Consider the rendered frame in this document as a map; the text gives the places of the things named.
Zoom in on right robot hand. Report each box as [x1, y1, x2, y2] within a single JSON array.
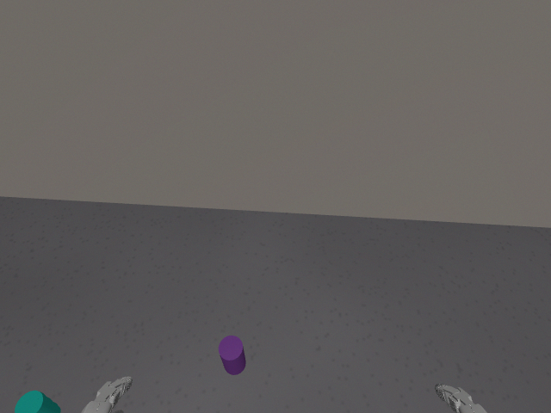
[[435, 384, 487, 413]]

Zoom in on left robot hand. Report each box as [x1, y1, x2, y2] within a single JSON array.
[[81, 376, 133, 413]]

